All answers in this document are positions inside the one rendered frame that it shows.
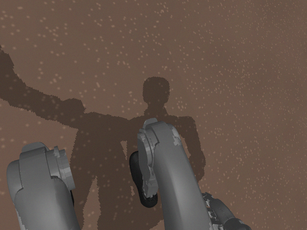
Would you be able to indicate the right robot arm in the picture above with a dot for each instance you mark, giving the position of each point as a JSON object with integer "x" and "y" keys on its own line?
{"x": 235, "y": 224}

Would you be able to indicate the right robot hand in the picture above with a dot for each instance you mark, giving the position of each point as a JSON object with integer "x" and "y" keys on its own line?
{"x": 218, "y": 211}

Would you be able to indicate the right robot foot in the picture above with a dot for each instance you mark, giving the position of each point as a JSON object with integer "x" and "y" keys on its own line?
{"x": 137, "y": 178}

